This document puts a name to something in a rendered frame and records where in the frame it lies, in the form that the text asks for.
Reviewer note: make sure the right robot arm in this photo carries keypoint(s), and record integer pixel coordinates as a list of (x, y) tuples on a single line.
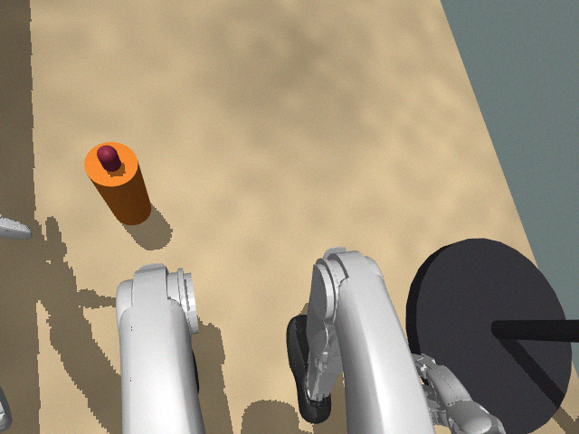
[(469, 417)]

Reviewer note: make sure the left robot hand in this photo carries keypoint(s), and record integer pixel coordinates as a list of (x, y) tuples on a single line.
[(11, 229)]

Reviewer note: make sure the right robot hand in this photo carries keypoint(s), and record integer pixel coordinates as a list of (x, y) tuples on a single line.
[(445, 389)]

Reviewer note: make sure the bottle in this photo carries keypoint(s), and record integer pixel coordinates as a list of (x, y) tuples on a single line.
[(114, 170)]

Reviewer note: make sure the coat stand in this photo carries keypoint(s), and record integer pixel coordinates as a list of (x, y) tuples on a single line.
[(487, 313)]

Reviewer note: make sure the right robot foot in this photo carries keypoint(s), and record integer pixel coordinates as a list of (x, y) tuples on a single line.
[(297, 345)]

